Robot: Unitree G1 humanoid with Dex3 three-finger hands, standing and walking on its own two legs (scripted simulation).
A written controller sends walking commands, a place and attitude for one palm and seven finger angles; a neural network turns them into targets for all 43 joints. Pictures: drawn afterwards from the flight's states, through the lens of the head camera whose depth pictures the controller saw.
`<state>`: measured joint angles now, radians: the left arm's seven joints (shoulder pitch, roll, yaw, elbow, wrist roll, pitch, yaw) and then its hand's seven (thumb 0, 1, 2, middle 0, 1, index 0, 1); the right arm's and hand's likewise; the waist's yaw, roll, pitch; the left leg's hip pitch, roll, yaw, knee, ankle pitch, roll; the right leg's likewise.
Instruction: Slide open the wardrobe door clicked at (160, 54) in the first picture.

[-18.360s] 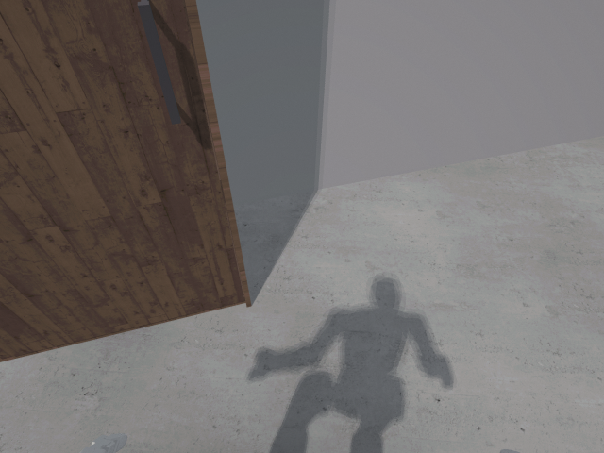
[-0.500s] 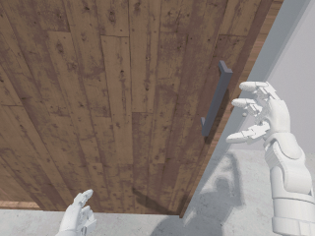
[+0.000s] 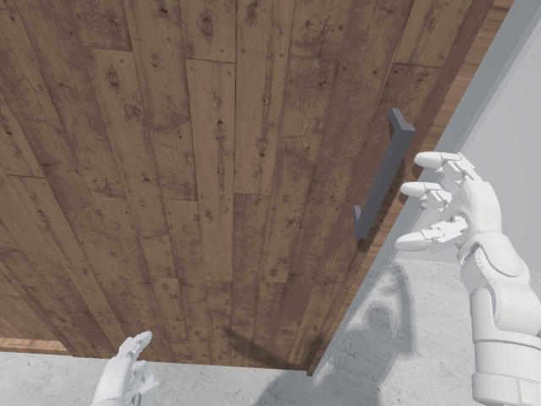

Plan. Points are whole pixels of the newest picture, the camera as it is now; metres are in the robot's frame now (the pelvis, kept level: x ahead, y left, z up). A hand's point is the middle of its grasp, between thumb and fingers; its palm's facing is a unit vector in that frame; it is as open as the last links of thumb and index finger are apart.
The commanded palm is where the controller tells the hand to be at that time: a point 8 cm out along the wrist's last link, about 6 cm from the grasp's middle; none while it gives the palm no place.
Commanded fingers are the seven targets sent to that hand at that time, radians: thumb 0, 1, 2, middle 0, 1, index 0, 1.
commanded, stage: move the hooked fingers beside the handle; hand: right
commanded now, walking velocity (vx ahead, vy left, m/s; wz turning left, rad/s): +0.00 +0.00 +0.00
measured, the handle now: (376, 179) +0.40 -0.12 +0.18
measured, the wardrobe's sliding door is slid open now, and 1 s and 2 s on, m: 0.00 0.00 0.00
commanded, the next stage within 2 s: feel for the door with the fingertips in 0.72 s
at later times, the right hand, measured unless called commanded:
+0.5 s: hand (417, 221) +0.34 -0.18 +0.16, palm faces +0.03 +1.00 -0.03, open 14.0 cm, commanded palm +0.31 -0.23 +0.18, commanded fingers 0.00 0.50 -0.30 0.30 1.20 0.30 1.20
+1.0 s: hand (426, 203) +0.34 -0.17 +0.20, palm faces +0.04 +1.00 -0.04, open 14.0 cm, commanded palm +0.31 -0.21 +0.18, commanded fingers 0.00 0.50 -0.30 0.30 1.20 0.30 1.20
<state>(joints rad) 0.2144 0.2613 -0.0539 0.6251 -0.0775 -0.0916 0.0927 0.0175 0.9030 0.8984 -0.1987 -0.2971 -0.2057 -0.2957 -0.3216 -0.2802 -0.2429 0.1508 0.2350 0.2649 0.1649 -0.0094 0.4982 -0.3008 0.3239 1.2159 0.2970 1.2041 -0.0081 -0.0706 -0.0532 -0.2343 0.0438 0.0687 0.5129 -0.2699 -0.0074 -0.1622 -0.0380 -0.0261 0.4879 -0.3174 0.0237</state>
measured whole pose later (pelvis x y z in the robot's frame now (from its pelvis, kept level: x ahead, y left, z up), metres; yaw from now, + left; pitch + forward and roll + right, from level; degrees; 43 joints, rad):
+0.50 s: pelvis -0.01 -0.01 +0.00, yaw +0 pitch -1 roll +0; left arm 0.19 0.25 -0.06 0.61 -0.07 -0.11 0.09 0.02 0.90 0.90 -0.20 -0.30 -0.21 -0.30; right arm -0.29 -0.26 -0.21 0.14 0.21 0.27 0.14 -0.01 0.50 -0.30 0.30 1.20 0.30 1.20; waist -0.01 -0.06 -0.03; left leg -0.24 0.05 0.06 0.52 -0.26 -0.01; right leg -0.17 -0.03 -0.03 0.50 -0.32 0.02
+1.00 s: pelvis +0.00 +0.00 +0.00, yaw +0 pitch -1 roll +0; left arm 0.22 0.25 -0.05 0.64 -0.07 -0.13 0.09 0.02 0.90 0.90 -0.20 -0.30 -0.21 -0.30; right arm -0.28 -0.24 -0.20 0.05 0.21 0.16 0.11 -0.01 0.50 -0.30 0.30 1.20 0.30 1.20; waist -0.02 -0.05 -0.04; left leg -0.22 0.04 0.07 0.51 -0.27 -0.01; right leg -0.15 -0.04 -0.03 0.50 -0.33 0.02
